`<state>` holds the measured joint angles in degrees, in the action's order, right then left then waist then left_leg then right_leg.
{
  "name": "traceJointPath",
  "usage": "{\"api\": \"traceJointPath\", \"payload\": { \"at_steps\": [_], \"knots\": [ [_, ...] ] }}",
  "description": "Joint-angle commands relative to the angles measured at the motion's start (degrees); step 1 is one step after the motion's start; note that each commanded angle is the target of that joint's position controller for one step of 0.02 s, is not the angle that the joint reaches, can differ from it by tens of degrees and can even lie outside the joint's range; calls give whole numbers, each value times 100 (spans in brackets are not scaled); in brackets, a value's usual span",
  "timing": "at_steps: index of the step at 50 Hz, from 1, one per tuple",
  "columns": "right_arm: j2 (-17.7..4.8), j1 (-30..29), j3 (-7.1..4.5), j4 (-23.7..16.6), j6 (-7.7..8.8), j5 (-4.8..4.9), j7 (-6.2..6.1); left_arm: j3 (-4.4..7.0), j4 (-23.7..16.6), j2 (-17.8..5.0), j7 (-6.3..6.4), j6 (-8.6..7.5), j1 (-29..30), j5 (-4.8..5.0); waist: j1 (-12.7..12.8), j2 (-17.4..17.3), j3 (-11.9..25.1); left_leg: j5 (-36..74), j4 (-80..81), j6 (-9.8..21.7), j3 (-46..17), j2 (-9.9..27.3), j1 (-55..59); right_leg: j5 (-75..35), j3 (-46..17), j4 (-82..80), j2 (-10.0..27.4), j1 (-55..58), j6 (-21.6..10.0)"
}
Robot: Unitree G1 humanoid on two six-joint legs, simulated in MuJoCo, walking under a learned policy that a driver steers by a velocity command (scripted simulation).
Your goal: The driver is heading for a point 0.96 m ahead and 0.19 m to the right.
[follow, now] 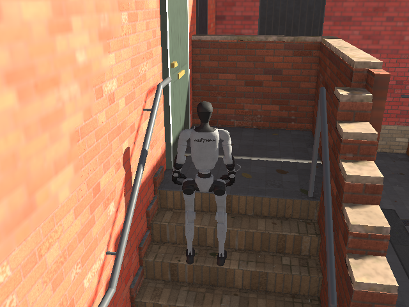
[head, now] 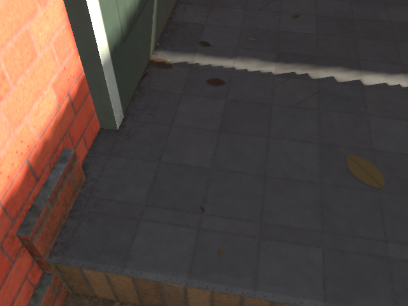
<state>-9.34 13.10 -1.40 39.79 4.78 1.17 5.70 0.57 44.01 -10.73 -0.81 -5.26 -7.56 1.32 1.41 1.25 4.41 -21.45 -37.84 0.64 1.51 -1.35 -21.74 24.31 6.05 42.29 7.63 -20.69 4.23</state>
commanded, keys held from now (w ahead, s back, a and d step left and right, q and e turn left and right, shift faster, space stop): no key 0.70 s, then w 0.30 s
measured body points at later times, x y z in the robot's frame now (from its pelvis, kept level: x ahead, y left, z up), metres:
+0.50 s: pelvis -0.02 -0.01 +0.01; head -0.01 -0.01 +0.46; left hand +0.08 +0.20 -0.13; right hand +0.10 -0.23 -0.12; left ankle -0.02 +0.12 -0.72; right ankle -0.06 -0.13 -0.72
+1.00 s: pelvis +0.02 +0.00 +0.01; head +0.01 +0.01 +0.46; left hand +0.02 +0.25 -0.14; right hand +0.06 -0.25 -0.12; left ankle -0.02 +0.10 -0.72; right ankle -0.06 -0.13 -0.71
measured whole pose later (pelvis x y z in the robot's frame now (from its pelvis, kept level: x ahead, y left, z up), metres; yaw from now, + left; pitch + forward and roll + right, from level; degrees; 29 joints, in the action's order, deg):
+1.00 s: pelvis +0.02 +0.00 +0.01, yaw +0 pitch +3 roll +0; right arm -11.2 20.1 -4.0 54.1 5.5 -4.0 2.9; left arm 2.0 59.0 -12.3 -0.5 -0.5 -20.1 -2.8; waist -0.4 1.1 5.4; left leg -21.9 -31.9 9.0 2.6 -1.0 -14.9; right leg 23.3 5.6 32.5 4.6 -11.7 -5.8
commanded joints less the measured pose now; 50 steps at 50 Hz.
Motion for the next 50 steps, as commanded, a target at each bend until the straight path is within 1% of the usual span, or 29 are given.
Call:
{"api": "traceJointPath", "payload": {
  "at_steps": [1, 3, 5, 7, 12, 14, 15, 22, 24, 25, 30, 31, 32, 34, 36, 37, 38, 39, 40, 41, 42, 43, 44, 45, 46, 47, 48, 49, 50],
  "knots": [
    [-472, -9, -154, -406, 95, -56, 80, -19, -132, -260, -83, -48, 78, -16, -188, -183, 567, 3023, 443, 208, -697, 561, 836, -2211, -239, -520, 64, 359, -209],
    [-518, 20, -182, -367, 78, -93, 34, 0, -64, -283, -174, -36, 69, -43, -232, -105, 427, 2934, 515, 242, -605, 545, 872, -1761, -252, -606, 56, 192, -279],
    [-420, -147, -153, -345, 81, -80, 24, -1, 35, -201, -211, 4, 77, -48, -168, -113, 240, 2748, 563, 279, -576, 548, 782, -1427, -273, -723, 59, 98, -253],
    [-396, -231, -159, -295, 83, -87, 7, -4, 97, -170, -208, 25, 2, -89, -125, -145, 202, 2667, 595, 318, -533, 523, 668, -1408, -273, -746, 39, 216, -255],
    [-391, -308, -190, -176, 60, -87, -40, 2, 259, -119, -221, 28, -142, -103, -79, -94, 142, 2428, 703, 358, -465, 488, 530, -1390, -255, -827, 22, 374, -288],
    [-402, -351, -207, -95, 72, -100, -51, -31, 331, -71, -216, 22, -133, -104, -55, -63, 83, 2152, 810, 374, -490, 480, 442, -1282, -262, -879, 35, 420, -290],
    [-352, -425, -186, -68, 63, -104, -30, -12, 359, -122, -201, 36, -233, -129, -12, -34, 65, 2119, 883, 382, -487, 463, 414, -1301, -253, -949, 9, 502, -289],
    [-440, -255, -239, 309, 25, -95, -43, 16, 567, -170, -228, 53, -338, -141, -87, 30, -68, 1839, 1061, 368, -337, 372, 337, -1420, -239, -1142, -38, 716, -401],
    [-470, -218, -245, 402, 11, -128, -56, 27, 650, -177, -271, 54, -366, -131, -124, 98, -140, 1834, 1130, 350, -341, 367, 318, -1492, -257, -1216, -76, 786, -415],
    [-453, -273, -236, 425, 8, -130, -50, 33, 670, -202, -273, 46, -396, -119, -149, 22, -126, 1893, 1111, 332, -314, 359, 346, -1561, -258, -1229, -95, 800, -434],
    [-493, -102, -229, 672, -33, -111, -28, 11, 815, -238, -316, 142, -574, -147, -179, 8, -219, 1700, 1143, 272, -247, 332, 312, -1538, -270, -1427, -155, 885, -492],
    [-500, -77, -224, 692, -19, -112, -28, 16, 852, -319, -318, 177, -598, -162, -199, -24, -195, 1714, 1143, 289, -245, 347, 366, -1499, -252, -1440, -199, 889, -522],
    [-395, -62, -191, 764, -24, -111, -12, 1, 908, -248, -307, 220, -646, -170, -191, -35, -210, 1697, 1139, 314, -255, 362, 431, -1475, -220, -1491, -227, 863, -527],
    [-451, -35, -186, 822, 3, -105, -17, 14, 979, -212, -281, 273, -750, -163, -198, -69, -294, 1639, 1178, 310, -265, 393, 383, -1335, -214, -1563, -259, 878, -536],
    [-468, 119, -177, 974, -26, -166, -8, 6, 1022, -183, -289, 287, -820, -174, -225, -46, -353, 1086, 1278, 326, -266, 389, 329, -903, -265, -1734, -263, 907, -612],
    [-558, 224, -207, 1046, -59, -207, -25, 59, 1072, -310, -263, 310, -944, -227, -211, -15, -498, 445, 1314, 402, -254, 359, 205, -282, -312, -1849, -245, 866, -709],
    [-742, 268, -278, 1071, -82, -274, -64, 153, 1101, -560, -207, 328, -1026, -323, -176, 71, -641, -380, 1254, 543, -251, 318, -1, 494, -467, -1991, -158, 795, -903],
    [-819, 204, -327, 1040, -85, -303, -114, 230, 1173, -759, -137, 350, -1126, -408, -130, 148, -805, -906, 1158, 730, -287, 339, -265, 1119, -699, -2153, -1, 699, -1102],
    [-759, 152, -335, 1038, -88, -356, -140, 243, 1179, -810, -88, 350, -1113, -464, -92, 194, -882, -950, 1019, 936, -335, 341, -507, 1380, -985, -2361, 157, 670, -1331],
    [-656, 102, -327, 1008, -68, -403, -185, 250, 1210, -811, -28, 338, -1140, -478, -76, 291, -827, -777, 825, 1091, -337, 340, -672, 1509, -1308, -2546, 344, 773, -1556],
    [-526, 50, -304, 968, -38, -438, -228, 249, 1244, -809, 35, 319, -1180, -443, -62, 410, -713, -378, 560, 1143, -285, 305, -827, 1530, -1695, -2741, 580, 981, -1798],
    [-392, 51, -272, 952, -6, -473, -268, 254, 1246, -837, 89, 310, -1182, -391, -62, 529, -604, 122, 174, 1071, -126, 212, -864, 1459, -2097, -3009, 876, 1131, -2041],
    [-348, 112, -256, 953, 24, -484, -304, 258, 1222, -880, 133, 323, -1118, -360, -109, 569, -617, 415, -124, 1031, -14, 161, -840, 1354, -2322, -3185, 1138, 1138, -2215],
    [-277, 332, -236, 1003, 30, -480, -344, 243, 1149, -835, 145, 345, -966, -354, -217, 586, -701, 582, -406, 1050, -7, 188, -535, 1064, -2270, -3264, 1244, 806, -2248],
    [-359, 579, -269, 1044, 40, -506, -358, 245, 1035, -823, 146, 305, -617, -352, -404, 501, -734, 456, -261, 1053, 131, 140, -227, 844, -1982, -3255, 1170, 548, -2177],
    [-322, 767, -259, 1105, 46, -516, -320, 250, 978, -832, 160, 297, -393, -301, -550, 379, -674, 260, 267, 1064, 236, 78, 297, 759, -1596, -3053, 954, 337, -2059],
    [-311, 901, -275, 1177, 85, -509, -283, 239, 935, -860, 125, 362, -257, -298, -646, 240, -697, 271, 862, 1049, 298, -2, 857, 496, -1204, -2682, 669, 107, -1977],
    [-298, 1425, -296, 1478, 146, -515, -249, 224, 966, -755, 43, 416, -265, -413, -788, -63, -605, 658, 1135, 1114, 97, 59, 1412, -250, -749, -1759, 361, -134, -1908],
    [-456, 2570, -342, 1996, 138, -569, -286, 143, 1036, -346, -123, 439, -336, -578, -943, -1024, -217, 1545, 1629, 1676, -1211, 729, 2467, -1278, -150, 280, -198, -1097, -1576]
  ]
}}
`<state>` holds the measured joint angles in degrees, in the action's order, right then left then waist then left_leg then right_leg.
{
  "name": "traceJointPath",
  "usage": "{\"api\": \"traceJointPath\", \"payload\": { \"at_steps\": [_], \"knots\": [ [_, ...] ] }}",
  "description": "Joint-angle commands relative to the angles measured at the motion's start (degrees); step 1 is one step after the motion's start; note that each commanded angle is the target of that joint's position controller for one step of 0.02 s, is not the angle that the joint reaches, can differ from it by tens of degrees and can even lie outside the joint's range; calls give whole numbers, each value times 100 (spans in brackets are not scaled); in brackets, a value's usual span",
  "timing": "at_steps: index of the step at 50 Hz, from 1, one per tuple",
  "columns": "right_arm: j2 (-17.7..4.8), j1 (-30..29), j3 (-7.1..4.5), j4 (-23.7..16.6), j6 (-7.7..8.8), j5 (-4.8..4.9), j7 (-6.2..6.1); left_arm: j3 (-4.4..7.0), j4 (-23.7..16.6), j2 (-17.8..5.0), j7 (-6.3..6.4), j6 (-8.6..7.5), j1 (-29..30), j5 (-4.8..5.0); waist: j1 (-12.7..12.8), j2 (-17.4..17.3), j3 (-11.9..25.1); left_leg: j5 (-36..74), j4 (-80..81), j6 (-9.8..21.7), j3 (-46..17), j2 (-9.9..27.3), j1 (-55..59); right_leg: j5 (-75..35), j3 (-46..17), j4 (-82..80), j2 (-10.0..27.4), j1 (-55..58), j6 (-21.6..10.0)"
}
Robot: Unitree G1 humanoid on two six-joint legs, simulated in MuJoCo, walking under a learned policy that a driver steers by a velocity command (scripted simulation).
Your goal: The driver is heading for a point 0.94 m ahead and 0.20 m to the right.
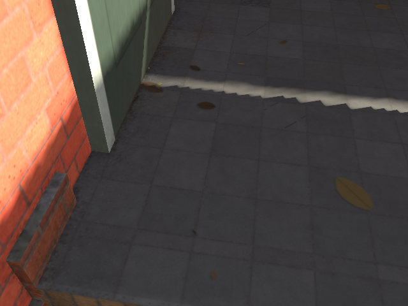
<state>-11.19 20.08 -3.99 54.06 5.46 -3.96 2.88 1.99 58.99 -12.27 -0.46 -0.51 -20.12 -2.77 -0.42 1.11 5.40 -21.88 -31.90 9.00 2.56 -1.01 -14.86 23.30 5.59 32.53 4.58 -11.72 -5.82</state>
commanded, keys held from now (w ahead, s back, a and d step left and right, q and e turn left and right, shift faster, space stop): w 1.00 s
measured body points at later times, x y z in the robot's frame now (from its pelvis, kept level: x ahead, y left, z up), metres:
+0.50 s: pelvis +0.19 -0.03 +0.14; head +0.18 -0.04 +0.59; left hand +0.25 +0.20 +0.00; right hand +0.26 -0.28 +0.00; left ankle +0.14 +0.14 -0.33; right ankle +0.21 -0.11 -0.54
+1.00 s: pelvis +0.45 +0.02 +0.31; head +0.46 +0.02 +0.76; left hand +0.45 +0.24 +0.15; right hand +0.56 -0.20 +0.17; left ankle +0.50 +0.09 -0.36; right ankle +0.35 -0.15 -0.21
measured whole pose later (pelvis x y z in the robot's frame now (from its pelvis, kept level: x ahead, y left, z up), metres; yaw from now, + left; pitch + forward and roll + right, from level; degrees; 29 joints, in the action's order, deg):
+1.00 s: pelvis +0.45 +0.02 +0.31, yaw -1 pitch +8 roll +3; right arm -7.8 6.4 0.2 59.7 4.0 -2.9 2.9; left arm 1.1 63.8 -10.7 -3.2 -4.0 -20.6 -1.4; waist -1.8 3.9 8.3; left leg -24.6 -57.8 4.9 8.8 -2.8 -41.2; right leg -5.8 -12.1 100.6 -1.1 -43.2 -8.4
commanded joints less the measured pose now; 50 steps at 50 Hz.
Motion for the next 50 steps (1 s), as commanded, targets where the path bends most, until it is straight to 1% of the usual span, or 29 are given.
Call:
{"api": "traceJointPath", "payload": {
  "at_steps": [1, 2, 4, 7, 9, 11, 12, 14, 16, 17, 18, 19, 20, 21, 23, 26, 29, 33, 35, 37, 39, 41, 42, 43, 44, 45, 46, 47, 50],
  "knots": [
    [-699, 3328, -126, 1086, 23, 17, -68, -124, -351, 177, -311, -99, 674, -228, -1130, -2045, -202, 2677, 1605, 1855, -3548, 1936, 3492, -138, -13, 3839, -581, -4434, -198],
    [-666, 3895, 10, 1414, -75, -22, 53, -131, -75, 204, -315, -245, 384, -2, -1256, -2026, -553, 2328, 1679, 2015, -4443, 2462, 3382, 117, -1240, 7829, -730, -5994, -408],
    [-23, 2547, 348, 1400, -294, -317, 87, -92, -437, 68, -344, -444, 1321, 90, -828, -881, -841, 1314, 1445, 1299, -3159, 2209, 2651, -341, -1411, 10715, -736, -8101, -1059],
    [777, 1393, 858, 1701, -218, -239, 52, -450, -1822, 547, -317, -38, 2407, -87, 168, -150, -487, 1033, 1854, 628, -1689, 1799, 757, 292, -1064, 10590, 123, -7963, -1537],
    [281, 600, 767, 1365, 19, -450, 21, -503, -2105, 333, -143, 98, 2803, 203, 491, 152, -553, 963, 2673, 293, -682, 1229, -1005, -253, -617, 7940, 461, -6229, -1422],
    [-675, 135, 541, 716, 65, -139, 101, -552, -2441, -34, -197, 304, 3960, 271, 442, -289, -394, 1506, 4304, 584, -627, 1071, -3645, 997, 193, 5781, 56, -2961, -635],
    [-1082, 274, 519, 711, 116, 31, 207, -665, -2235, 444, -451, 357, 3596, 222, 660, -1063, -345, 4792, 3993, 1055, -752, 1406, -3719, 819, 767, 6438, -436, -2252, -213],
    [-1435, 598, 341, 680, 240, 276, 278, -668, -1590, 275, -522, 402, 2184, 42, 848, -1089, 116, 10346, 2288, 985, -270, 1601, -70, -171, 877, 4425, -732, -3506, -158],
    [-1185, 1681, 302, 1211, 124, 34, 509, -566, -1563, 41, -436, 351, 1980, 17, 573, -1473, 777, 11785, 966, 1078, -169, 1673, 1660, -49, 640, 3022, -1041, -2913, -442],
    [-889, 2486, 297, 1251, 82, -384, 662, -494, -1108, -224, -364, 397, 1112, 94, 398, -480, 1767, 10916, -385, 856, -332, 1232, 580, -1742, -757, 2843, -740, -1012, -974],
    [-578, 2280, 358, 1106, 21, -490, 815, -377, -714, -550, -212, 437, 169, 136, 724, 234, 1843, 8688, -1508, 850, -709, 790, -1071, -470, -2565, 1348, -287, 104, -1407],
    [-54, 1196, 413, 988, -90, -311, 840, -202, -219, -837, -94, 360, -1009, -184, 1311, 1559, 1191, 3014, -4703, 455, -1041, -194, -2922, 721, -4624, -459, 541, 158, -1917],
    [58, 649, 345, 930, -94, -44, 741, -171, 39, -847, -33, 112, -1303, -253, 1263, 1343, 552, 2709, -7640, 420, -2064, -453, -4418, 2319, -5548, -1035, 771, -217, -1425],
    [-101, 113, 278, 684, -87, 117, 588, -140, 140, -725, -115, -98, -512, -212, 806, 766, -135, 2700, -8591, 453, -2188, -495, -5407, 2109, -4885, -714, 788, -643, -1159],
    [38, -688, 322, 254, -181, 34, 319, -319, 355, 256, -230, -275, 610, -3, 99, -343, -170, 2629, -8808, 653, -2141, -393, -5787, 1057, -3543, -735, 688, -1085, -911],
    [483, -532, 505, 185, -459, -31, 198, -479, 323, 796, -330, -430, 1201, -119, -610, -213, -125, 2263, -8873, 614, -1335, -71, -5965, -439, -1747, -1114, 351, -1493, -554],
    [559, -1473, 622, -195, -360, 158, 309, -411, 462, 501, -294, -416, 324, -525, -374, 313, -376, 1781, -10011, 739, -488, 56, -6313, -647, -1134, -1567, 305, -1722, -506],
    [276, -3090, 785, -1015, -380, 269, 3, -475, 1012, 386, -410, -393, -1098, -657, 140, 10, -307, 2240, -7914, 810, -297, 678, -7099, -1289, -1126, -2050, 578, -400, -383],
    [-6, -4006, 787, -1490, -607, 204, 20, -456, 701, 135, -555, -335, -614, -284, 74, 265, -270, 1212, -5906, 574, 386, 763, -4254, -1902, -853, -3350, 612, -2316, -553],
    [138, -3803, 765, -1441, -705, 116, 180, -440, 662, -321, -635, -540, -882, 35, -133, 826, -105, 303, -5559, 151, 865, 244, -3665, -5728, -701, -2889, 1000, -1427, -947],
    [284, -3682, 783, -1436, -740, 88, 282, -249, 892, -814, -607, -590, -1501, 119, -84, 949, 258, -1028, -3855, 76, 966, -183, -4739, -8854, -606, -1979, 1260, 1546, -1004],
    [349, -2517, 769, -1074, -678, 25, 269, -103, 1045, -775, -572, -555, -1814, -66, -440, 1166, 1079, 806, -3867, 439, 384, -66, -3413, -10871, -240, -747, 1136, 2217, -681],
    [79, -1740, 695, -652, -685, 313, 164, -122, 1081, -444, -614, -574, -2254, -233, -392, 471, 1750, 637, -3413, 722, -726, 115, -1199, -10507, -515, 124, 812, 300, -621],
    [-276, -984, 539, -355, -782, 212, 85, -124, 1026, -302, -632, -480, -1993, -183, -893, -225, 1855, -174, -2314, 783, -1711, 348, -172, -8950, -768, 1038, 377, -766, -636],
    [-584, -56, 405, 83, -752, -28, -7, -172, 1010, 326, -711, -355, -1518, -206, -1178, -1605, 1582, 21, -673, 1295, -3556, 1065, 618, -2973, -1130, 3654, -556, -2484, -267],
    [-618, 197, 342, 235, -502, -146, -73, -65, 889, 205, -728, -381, -1168, 53, -1079, -1471, 1166, -989, 246, 1242, -4642, 1443, -136, -2725, -2115, 6362, -601, -3390, -116],
    [-644, -209, 278, 409, -240, 35, -137, -82, 673, 281, -588, -483, -844, 140, -770, -1131, 481, -1789, 391, 1008, -4548, 1464, -618, -2860, -2236, 7374, -511, -4113, -95],
    [-382, -501, 267, 599, -83, 175, -109, -96, 269, 285, -359, -529, -77, 178, -589, -690, 190, -1478, 379, 1012, -4143, 1457, -715, -2557, -2056, 7958, -580, -4683, -187],
    [789, -1161, 534, 745, 65, 114, 95, -55, -87, 153, -65, -320, 142, 151, 275, 260, 146, 852, 392, 363, -2049, 970, -759, -3045, -1890, 7323, -435, -5216, -373]
  ]
}}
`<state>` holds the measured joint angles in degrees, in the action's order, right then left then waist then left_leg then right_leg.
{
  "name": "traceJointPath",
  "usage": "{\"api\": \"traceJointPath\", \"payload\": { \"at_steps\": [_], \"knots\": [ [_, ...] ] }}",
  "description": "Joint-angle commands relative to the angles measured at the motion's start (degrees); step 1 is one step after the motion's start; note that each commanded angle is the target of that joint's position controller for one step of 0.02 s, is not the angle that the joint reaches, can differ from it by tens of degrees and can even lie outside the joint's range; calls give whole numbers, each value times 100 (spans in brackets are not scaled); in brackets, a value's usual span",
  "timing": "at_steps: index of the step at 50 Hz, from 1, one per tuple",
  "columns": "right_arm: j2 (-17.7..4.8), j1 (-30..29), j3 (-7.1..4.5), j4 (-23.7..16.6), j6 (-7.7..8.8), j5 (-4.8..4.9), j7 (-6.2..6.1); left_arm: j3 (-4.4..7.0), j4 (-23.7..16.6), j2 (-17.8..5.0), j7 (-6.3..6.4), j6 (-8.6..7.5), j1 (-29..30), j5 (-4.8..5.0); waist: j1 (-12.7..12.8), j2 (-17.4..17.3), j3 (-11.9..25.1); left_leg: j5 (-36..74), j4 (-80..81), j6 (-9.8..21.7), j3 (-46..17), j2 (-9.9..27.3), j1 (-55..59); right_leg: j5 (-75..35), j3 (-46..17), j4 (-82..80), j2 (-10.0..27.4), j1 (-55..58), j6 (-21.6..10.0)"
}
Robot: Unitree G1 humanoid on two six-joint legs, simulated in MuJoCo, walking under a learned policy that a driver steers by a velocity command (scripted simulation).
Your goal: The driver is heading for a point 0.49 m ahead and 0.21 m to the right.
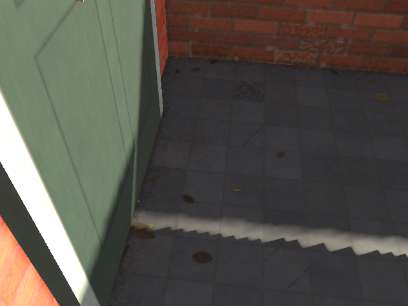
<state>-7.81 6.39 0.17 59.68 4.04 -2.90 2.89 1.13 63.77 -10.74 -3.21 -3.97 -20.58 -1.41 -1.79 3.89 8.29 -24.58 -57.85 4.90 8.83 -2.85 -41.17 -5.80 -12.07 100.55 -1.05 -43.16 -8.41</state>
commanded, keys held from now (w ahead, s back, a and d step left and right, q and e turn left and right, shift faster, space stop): w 0.10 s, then w+e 0.44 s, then no key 0.46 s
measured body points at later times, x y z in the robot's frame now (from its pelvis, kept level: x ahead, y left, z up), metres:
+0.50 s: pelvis +0.25 -0.07 +0.05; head +0.27 -0.07 +0.50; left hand +0.51 +0.08 -0.05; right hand +0.16 -0.26 -0.10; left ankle +0.05 +0.08 -0.66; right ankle +0.35 -0.19 -0.67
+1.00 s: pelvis +0.45 -0.14 +0.06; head +0.49 -0.14 +0.51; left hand +0.59 +0.08 -0.08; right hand +0.53 -0.42 -0.05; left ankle +0.60 -0.08 -0.66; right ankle +0.35 -0.20 -0.66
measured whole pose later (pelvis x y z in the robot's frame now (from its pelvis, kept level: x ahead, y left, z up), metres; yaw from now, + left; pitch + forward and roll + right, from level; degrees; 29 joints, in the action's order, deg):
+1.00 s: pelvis +0.45 -0.14 +0.06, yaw -17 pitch +2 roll -2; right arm -11.9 5.2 -3.2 51.1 5.9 -1.3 -1.9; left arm 4.2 51.2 -12.2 1.7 -3.0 -13.5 0.1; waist 2.1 -0.4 -1.6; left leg 0.9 -29.1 0.7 -0.8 1.8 -27.7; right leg 21.3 -0.4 27.6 -7.6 -7.4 -4.6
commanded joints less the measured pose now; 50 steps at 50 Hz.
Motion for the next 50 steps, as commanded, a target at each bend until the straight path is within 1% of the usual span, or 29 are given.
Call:
{"api": "traceJointPath", "payload": {
  "at_steps": [1, 3, 4, 5, 8, 11, 14, 15, 16, 21, 23, 25, 26, 27, 28, 29, 30, 31, 32, 33, 35, 36, 39, 41, 43, 47, 48, 49, 50],
  "knots": [
    [467, 74, 101, 54, 247, 29, 97, 3, -568, 152, 206, 58, 276, -132, 581, -8, -87, 1549, 3097, 711, -2183, 1051, 1810, 140, 29, 27, 319, -1948, -44],
    [274, -228, -50, -380, 293, 50, 154, 96, -608, 73, 98, 61, 403, -49, 771, -534, -187, 1792, 3600, 597, -1419, 997, 1424, 952, 577, -358, 715, -1455, 280],
    [191, -112, -81, -394, 316, -14, 153, 129, -677, -40, 94, 23, 620, -59, 678, -452, -275, 1690, 3726, 620, -1383, 999, 1202, 833, 675, -511, 790, -1422, 351],
    [143, 163, -110, -350, 274, -108, 192, 105, -781, 74, 66, 66, 750, 6, 527, -367, -320, 1719, 3822, 670, -1261, 999, 1048, 908, 920, -733, 856, -1435, 401],
    [-103, 1450, -212, -44, 289, -210, 149, 102, -1102, 57, 89, 95, 1385, -85, 21, -615, -346, 2162, 4045, 860, -1378, 1335, 2281, 563, 1032, -1822, 1019, -2272, 549],
    [-64, 1930, -193, 115, 322, -111, 190, 103, -1230, 72, 62, 134, 1701, -107, -65, -639, -429, 3131, 4272, 959, -1141, 1577, 3014, 18, 1111, -2984, 1077, -2260, 615],
    [-44, 1937, -155, 114, 367, 135, 187, 144, -1454, 9, 21, 325, 2372, -160, -87, -509, -494, 3399, 4615, 984, -872, 1834, 3222, 9, 1366, -4180, 1028, -1483, 665],
    [-174, 2038, -188, 123, 379, 153, 178, 166, -1501, 43, 4, 342, 2431, -123, -112, -562, -509, 3643, 4624, 920, -736, 1892, 3674, 115, 1378, -4481, 969, -1498, 650],
    [-91, 2212, -183, 280, 390, 98, 102, 136, -1601, 129, 19, 400, 2681, -100, -174, -606, -642, 3586, 4650, 872, -714, 1978, 4090, 280, 1414, -5011, 903, -1568, 596],
    [-463, 2149, -309, 204, 382, 108, -128, 139, -1732, 125, 48, 241, 3242, 64, -292, -825, -935, 3943, 4709, 771, -344, 2095, 5407, 1235, 1702, -6642, 417, -507, 447],
    [-679, 1970, -374, 80, 322, 89, -119, 205, -1652, -19, 81, 99, 3064, 84, -138, -921, -771, 5389, 4210, 627, -7, 2052, 5655, 1501, 1908, -6853, 99, 192, 351],
    [-820, 2119, -396, 3, 292, 23, -250, 351, -1662, -365, 190, -142, 2550, 227, 120, -1038, -368, 6705, 3221, 252, 280, 1741, 4818, 679, 1905, -6695, -234, 2089, -59],
    [-509, 2383, -273, -138, 392, 2, -352, 438, -1527, -699, 241, -207, 1796, 199, 167, -525, 554, 6016, 2134, -134, 304, 1399, 3439, -493, 1321, -6137, 91, 4205, -612],
    [-502, 2378, -186, -441, 441, -17, -321, 523, -1185, -993, 274, -121, 334, 114, 580, 290, 1518, 3328, 772, -662, 80, 670, 1752, -1172, -404, -6642, 901, 6477, -1317],
    [-664, 2285, -245, -371, 335, 27, -98, 548, -572, -1107, 245, -76, -996, -5, 888, 497, 1693, -650, -921, -848, -515, 68, 620, -2828, -1754, -7543, 1760, 7620, -1695],
    [-658, 1829, -301, -527, 239, 138, 8, 761, -451, -1359, 301, -142, -904, -3, 978, -67, 862, -378, -1876, -639, -1417, 386, 104, -3154, -1260, -7629, 1652, 7002, -1041],
    [-792, 1434, -385, -610, 253, 59, 47, 810, -647, -1384, 328, -211, -304, 37, 776, -151, 188, -326, -2487, -630, -1554, 589, -156, -3752, -914, -7546, 1618, 5959, -947],
    [-616, 1426, -345, -595, 234, -77, 11, 759, -710, -1121, 343, -230, 145, 63, 515, -418, 207, -252, -2647, -577, -1625, 764, 24, -4021, -621, -7572, 1623, 5236, -881],
    [-701, 730, -413, -839, 406, 538, -399, 496, -1299, -571, 319, -146, 1016, 256, 360, -715, -220, -85, -2958, -603, -1311, 819, 94, -3142, -550, -8064, 1646, 4338, -782],
    [-697, 795, -414, -829, 434, 581, -555, 457, -1402, -526, 297, -113, 1354, 260, 176, -721, -264, 39, -2954, -567, -1268, 913, 277, -2697, -363, -8268, 1576, 3794, -768],
    [-664, 1013, -477, -832, 344, 465, -708, 422, -1491, -580, 286, -61, 1341, 208, -23, -493, -445, 170, -2644, -569, -1252, 973, 267, -2124, 44, -8460, 1372, 3174, -693],
    [-632, 1040, -500, -890, 270, 476, -752, 396, -1511, -558, 292, -17, 1359, 190, -119, -333, -589, 225, -2230, -606, -1237, 989, 228, -1983, 237, -8484, 1233, 2905, -622],
    [-747, 595, -529, -1172, 142, 313, -776, 378, -1494, -630, 383, 64, 1093, 122, -30, -82, -685, 1432, -605, -687, -1032, 972, 292, -2166, 770, -8536, 773, 2640, -472],
    [-713, 286, -462, -1224, 153, 239, -667, 409, -1629, -730, 427, 70, 1138, 159, 154, 46, -609, 2422, 1086, -626, -845, 742, 1133, -2259, 1107, -8480, 460, 2349, -347],
    [-745, 42, -435, -1256, 175, 287, -572, 447, -1500, -906, 441, 74, 783, 191, 277, 139, -381, 2934, 1682, -621, -814, 555, 1607, -1996, 917, -8457, 619, 2666, -328],
    [-1113, 159, -508, -1107, 192, 229, -494, 402, -1512, -622, 476, 47, 730, 225, 152, 154, -508, 2632, 2789, -449, -1000, 490, 1721, -1657, 450, -7837, 821, 3716, -169],
    [-1213, 427, -548, -965, 230, 173, -466, 380, -1517, -561, 503, 42, 766, 208, -21, 3, -421, 3405, 3307, -353, -946, 426, 2259, -1446, 513, -7459, 638, 3732, -5],
    [-1512, 724, -627, -816, 255, 115, -467, 366, -1597, -472, 522, 15, 650, 119, 35, -319, -137, 5568, 3109, -283, -1200, 716, 3062, -780, 665, -6923, 244, 3538, 239],
    [-1619, 801, -621, -783, 227, 28, -491, 330, -1489, -255, 546, -16, -156, 54, 371, -993, 281, 7325, 2701, 302, -1816, 1498, 4259, 956, 666, -6229, -94, 2736, 581]
  ]
}}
